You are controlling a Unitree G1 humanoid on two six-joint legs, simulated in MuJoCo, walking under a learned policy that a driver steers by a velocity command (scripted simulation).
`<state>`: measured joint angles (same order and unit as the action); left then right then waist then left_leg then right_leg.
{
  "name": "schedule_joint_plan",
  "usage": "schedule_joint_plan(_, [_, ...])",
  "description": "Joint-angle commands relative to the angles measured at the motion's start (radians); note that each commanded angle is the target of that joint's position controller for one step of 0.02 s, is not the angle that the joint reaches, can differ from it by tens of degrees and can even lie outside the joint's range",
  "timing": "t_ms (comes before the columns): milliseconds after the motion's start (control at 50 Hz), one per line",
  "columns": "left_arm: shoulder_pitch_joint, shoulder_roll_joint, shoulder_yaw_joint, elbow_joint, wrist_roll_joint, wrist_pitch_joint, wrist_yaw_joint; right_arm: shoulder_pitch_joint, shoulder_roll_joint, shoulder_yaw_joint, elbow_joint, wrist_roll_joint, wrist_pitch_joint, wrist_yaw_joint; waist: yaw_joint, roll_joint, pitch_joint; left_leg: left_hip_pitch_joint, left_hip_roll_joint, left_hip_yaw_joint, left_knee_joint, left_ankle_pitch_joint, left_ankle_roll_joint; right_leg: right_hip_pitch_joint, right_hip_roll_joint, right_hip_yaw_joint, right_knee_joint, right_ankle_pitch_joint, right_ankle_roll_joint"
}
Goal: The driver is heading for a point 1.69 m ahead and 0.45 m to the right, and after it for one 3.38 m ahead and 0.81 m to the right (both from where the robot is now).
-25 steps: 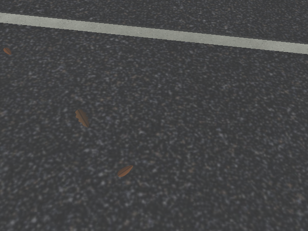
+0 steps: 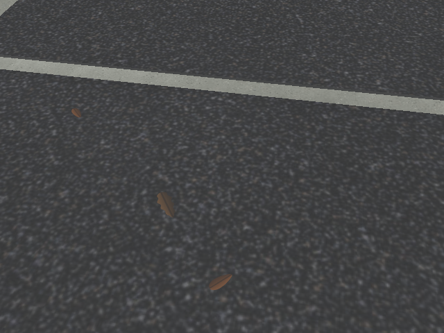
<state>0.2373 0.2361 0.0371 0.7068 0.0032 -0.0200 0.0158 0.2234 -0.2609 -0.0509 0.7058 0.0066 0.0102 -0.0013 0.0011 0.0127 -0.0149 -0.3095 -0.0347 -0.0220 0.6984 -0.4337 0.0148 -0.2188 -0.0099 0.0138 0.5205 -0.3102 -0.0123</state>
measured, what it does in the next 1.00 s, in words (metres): walks ahead: right foot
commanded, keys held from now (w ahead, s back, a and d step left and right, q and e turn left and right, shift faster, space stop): w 1.00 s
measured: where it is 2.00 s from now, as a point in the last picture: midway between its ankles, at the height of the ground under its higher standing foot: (253, 190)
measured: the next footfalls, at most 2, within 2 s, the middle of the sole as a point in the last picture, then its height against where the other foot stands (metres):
right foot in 0.58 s outside the picture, level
left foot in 1.12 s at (199, 281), level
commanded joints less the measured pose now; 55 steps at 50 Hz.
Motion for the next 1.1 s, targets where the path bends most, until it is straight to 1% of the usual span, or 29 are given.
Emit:
schedule_joint_plan(20, [0.014,0.205,0.058,-0.051,-0.019,-0.011,0.009,-0.091,-0.075,-0.027,-0.092,0.017,-0.052,0.015,0.028,-0.188,0.112,-0.167,0.044,0.018,0.010,-0.084,0.033,0.013,-0.275,0.369,-0.326,-0.339,-0.190])
schedule_joint_plan(60, [-0.044,0.203,0.057,-0.062,-0.035,-0.003,0.001,-0.025,-0.059,-0.028,-0.053,0.013,-0.067,0.027,-0.021,-0.160,0.080,0.044,0.011,0.073,-0.182,0.091,0.049,-0.072,-0.203,0.250,-0.285,-0.230,-0.163])
schedule_joint_plan(100, [-0.055,0.156,0.044,-0.065,-0.029,-0.005,-0.006,0.100,-0.074,-0.041,0.001,0.006,-0.072,0.030,-0.070,-0.117,0.019,0.277,0.005,0.058,-0.244,0.190,0.047,-0.173,-0.143,0.164,-0.159,-0.148,-0.122])
schedule_joint_plan(120, [-0.092,0.086,0.021,-0.088,-0.017,-0.014,-0.014,0.208,-0.122,-0.052,0.019,0.009,-0.076,0.022,-0.108,0.014,-0.010,0.394,0.149,-0.150,-0.336,0.092,0.089,-0.288,-0.067,0.072,0.072,-0.109,-0.063])
schedule_joint_plan(140, [-0.109,0.072,0.016,-0.141,-0.024,-0.034,-0.012,0.260,-0.243,-0.079,0.016,0.002,-0.080,0.027,-0.109,0.267,0.003,0.454,0.351,-0.543,-0.468,-0.086,0.226,-0.504,0.037,-0.034,0.347,-0.176,-0.007])
schedule_joint_plan(160, [-0.132,0.145,0.037,-0.145,-0.040,-0.050,-0.008,0.262,-0.207,-0.068,0.014,-0.005,-0.093,0.027,-0.117,0.208,0.055,0.431,0.420,-0.671,-0.511,-0.128,0.309,-0.627,0.006,0.046,0.541,-0.274,-0.008])
schedule_joint_plan(180, [-0.109,0.162,0.044,-0.134,-0.050,-0.061,-0.014,0.233,-0.163,-0.051,0.010,-0.004,-0.104,0.021,-0.088,0.137,0.091,0.444,0.398,-0.602,-0.500,-0.131,0.293,-0.694,-0.034,0.079,0.617,-0.189,-0.027])
schedule_joint_plan(220, [-0.107,0.146,0.042,-0.115,-0.029,-0.074,-0.025,0.189,-0.144,-0.040,0.003,-0.006,-0.107,0.018,-0.067,0.068,0.095,0.440,0.333,-0.447,-0.512,0.009,0.236,-0.718,-0.077,0.064,0.606,-0.027,-0.043])
schedule_joint_plan(280, [-0.128,0.114,0.035,-0.110,-0.018,-0.073,-0.048,0.185,-0.117,-0.024,0.009,-0.005,-0.094,0.010,-0.056,0.076,0.081,0.377,0.260,-0.258,-0.539,0.324,0.196,-0.634,-0.092,0.016,0.504,0.113,-0.010])
schedule_joint_plan(360, [-0.251,0.061,0.008,-0.141,-0.019,-0.073,-0.062,0.216,-0.142,-0.023,0.040,-0.002,-0.082,-0.006,-0.088,0.068,0.104,0.291,0.210,-0.111,-0.557,0.463,0.174,-0.519,-0.060,-0.038,0.232,0.287,0.029])
schedule_joint_plan(420, [-0.328,0.072,0.007,-0.161,-0.029,-0.078,-0.074,0.256,-0.168,-0.026,0.067,0.004,-0.081,-0.009,-0.107,0.079,0.132,0.256,0.227,-0.090,-0.576,0.435,0.173,-0.424,-0.029,-0.056,0.094,0.365,0.023])
schedule_joint_plan(480, [-0.350,0.099,0.015,-0.175,-0.032,-0.083,-0.084,0.259,-0.177,-0.031,0.092,0.016,-0.077,-0.008,-0.082,0.084,0.143,0.336,0.274,-0.087,-0.537,0.525,0.154,-0.407,-0.021,-0.038,0.023,0.338,-0.021])
schedule_joint_plan(520, [-0.291,0.132,0.030,-0.163,-0.026,-0.083,-0.081,0.244,-0.198,-0.039,0.097,0.014,-0.071,-0.011,-0.033,0.104,0.082,0.395,0.279,-0.069,-0.435,0.811,0.130,-0.305,0.014,-0.057,0.009,0.278,-0.058])
schedule_joint_plan(560, [-0.038,0.195,0.065,-0.096,-0.023,-0.072,-0.059,0.223,-0.203,-0.039,0.093,0.006,-0.058,-0.016,0.106,0.107,-0.092,0.332,0.226,-0.014,-0.126,1.075,0.089,0.049,0.055,-0.093,0.001,0.279,-0.115])
schedule_joint_plan(580, [0.148,0.253,0.079,-0.062,-0.013,-0.064,-0.044,0.231,-0.164,-0.024,0.066,-0.017,-0.058,-0.022,0.167,0.011,-0.242,0.092,0.181,-0.004,0.181,0.771,0.060,0.391,-0.126,0.112,0.060,0.285,-0.175])
schedule_joint_plan(600, [0.182,0.325,0.086,-0.039,-0.001,-0.069,-0.054,0.389,-0.005,0.020,0.055,-0.007,-0.076,-0.009,0.063,-0.302,-0.422,-0.261,-0.028,-0.049,0.551,-0.091,-0.002,0.694,-0.380,0.656,-0.084,-0.008,-0.347])
schedule_joint_plan(620, [0.172,0.218,0.065,-0.038,-0.011,-0.068,-0.052,0.301,-0.125,-0.005,0.069,0.021,-0.096,-0.001,0.115,-0.221,-0.379,-0.371,0.002,-0.155,0.655,-0.122,0.005,0.638,-0.360,0.769,-0.223,-0.175,-0.319])
schedule_joint_plan(640, [0.093,0.187,0.053,-0.037,-0.014,-0.067,-0.045,0.173,-0.172,-0.021,0.029,0.045,-0.106,0.003,0.104,-0.164,-0.180,-0.440,0.053,-0.111,0.661,-0.041,0.012,0.480,-0.329,0.597,-0.242,-0.135,-0.272])
schedule_joint_plan(660, [0.031,0.173,0.047,-0.038,-0.011,-0.067,-0.043,0.114,-0.162,-0.015,0.014,0.037,-0.113,-0.003,0.070,-0.056,-0.092,-0.405,0.104,-0.082,0.610,0.053,0.016,0.319,-0.292,0.476,-0.260,-0.016,-0.248])
schedule_joint_plan(680, [-0.011,0.156,0.042,-0.039,-0.001,-0.071,-0.047,0.090,-0.151,-0.018,0.013,0.019,-0.113,-0.006,0.035,-0.032,-0.036,-0.365,0.135,-0.071,0.554,0.107,0.013,0.191,-0.251,0.385,-0.281,0.104,-0.239])
schedule_joint_plan(700, [-0.033,0.138,0.037,-0.039,0.013,-0.077,-0.048,0.119,-0.139,-0.020,0.020,0.013,-0.104,-0.005,-0.004,-0.062,-0.032,-0.299,0.163,-0.082,0.524,0.146,0.012,0.114,-0.222,0.327,-0.310,0.162,-0.234])
schedule_joint_plan(740, [-0.043,0.131,0.038,-0.024,0.003,-0.093,-0.051,0.154,-0.104,-0.015,0.035,0.011,-0.083,-0.008,-0.032,-0.080,-0.026,-0.251,0.177,-0.071,0.473,0.165,-0.002,0.040,-0.202,0.261,-0.363,0.204,-0.252])
schedule_joint_plan(780, [-0.031,0.148,0.041,0.000,-0.004,-0.102,-0.049,0.108,-0.095,-0.012,0.019,0.001,-0.070,-0.012,-0.035,-0.071,0.020,-0.285,0.189,-0.060,0.397,0.204,-0.022,-0.013,-0.199,0.205,-0.401,0.230,-0.259])
schedule_joint_plan(820, [-0.001,0.168,0.046,0.020,-0.004,-0.100,-0.040,0.024,-0.092,-0.009,-0.009,-0.008,-0.072,-0.013,-0.014,-0.057,0.054,-0.346,0.197,-0.056,0.284,0.314,-0.039,-0.001,-0.189,0.167,-0.420,0.253,-0.256])
schedule_joint_plan(900, [0.056,0.198,0.049,0.046,-0.015,-0.085,-0.028,-0.120,-0.067,0.005,-0.040,-0.004,-0.092,0.003,0.043,-0.044,0.076,-0.310,0.160,-0.016,0.003,0.529,-0.039,0.031,-0.149,0.073,-0.414,0.295,-0.208])
schedule_joint_plan(1000, [0.154,0.223,0.053,0.100,-0.024,-0.059,-0.025,-0.261,-0.077,0.007,-0.093,0.010,-0.106,0.032,0.094,-0.050,0.095,-0.333,0.123,-0.004,-0.149,0.502,-0.015,0.194,-0.211,0.089,-0.349,0.313,-0.199])
schedule_joint_plan(1060, [0.153,0.240,0.059,0.115,-0.026,-0.039,-0.017,-0.240,-0.105,-0.002,-0.101,0.010,-0.111,0.046,0.059,-0.079,0.066,-0.277,0.095,0.007,-0.197,0.378,0.026,0.287,-0.246,0.104,-0.264,0.454,-0.171])
schedule_joint_plan(1080, [0.135,0.248,0.060,0.114,-0.026,-0.034,-0.014,-0.178,-0.125,-0.012,-0.087,0.008,-0.112,0.045,0.018,-0.091,0.027,-0.179,0.067,0.032,-0.217,0.351,0.046,0.293,-0.233,0.088,-0.189,0.606,-0.157])
schedule_joint_plan(1100, [0.120,0.236,0.054,0.112,-0.023,-0.029,-0.012,-0.041,-0.163,-0.034,-0.046,0.006,-0.113,0.038,-0.055,-0.078,-0.062,0.018,0.040,0.059,-0.244,0.370,0.077,0.257,-0.184,0.045,-0.025,0.730,-0.131])
Keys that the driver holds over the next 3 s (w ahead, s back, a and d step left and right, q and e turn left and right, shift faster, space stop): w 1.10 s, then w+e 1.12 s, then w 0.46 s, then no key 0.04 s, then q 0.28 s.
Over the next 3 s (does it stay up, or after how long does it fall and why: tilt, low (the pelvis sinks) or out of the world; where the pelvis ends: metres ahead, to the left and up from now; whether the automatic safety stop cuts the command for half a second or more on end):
stays up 1.39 -0.39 0.01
